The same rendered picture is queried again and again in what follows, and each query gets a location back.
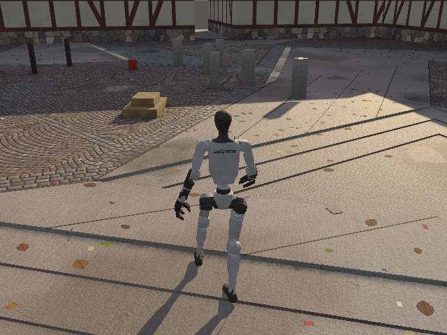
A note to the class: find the robot right forearm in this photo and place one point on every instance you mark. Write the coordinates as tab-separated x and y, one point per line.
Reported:
252	177

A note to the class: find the robot right thigh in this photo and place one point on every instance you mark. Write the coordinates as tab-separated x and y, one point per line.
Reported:
235	224

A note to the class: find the robot left hand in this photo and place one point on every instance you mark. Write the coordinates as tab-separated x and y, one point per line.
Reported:
178	210

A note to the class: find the robot right foot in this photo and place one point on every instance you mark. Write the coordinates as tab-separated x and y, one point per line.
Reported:
232	296

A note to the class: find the robot left upper arm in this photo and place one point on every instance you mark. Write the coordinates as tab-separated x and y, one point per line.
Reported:
198	156

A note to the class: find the robot left forearm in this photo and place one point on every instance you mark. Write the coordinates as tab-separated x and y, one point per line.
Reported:
186	189

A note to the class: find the robot right hand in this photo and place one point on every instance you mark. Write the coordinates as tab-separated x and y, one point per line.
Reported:
244	179

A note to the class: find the robot right upper arm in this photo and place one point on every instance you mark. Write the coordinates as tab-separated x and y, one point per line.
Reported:
248	157

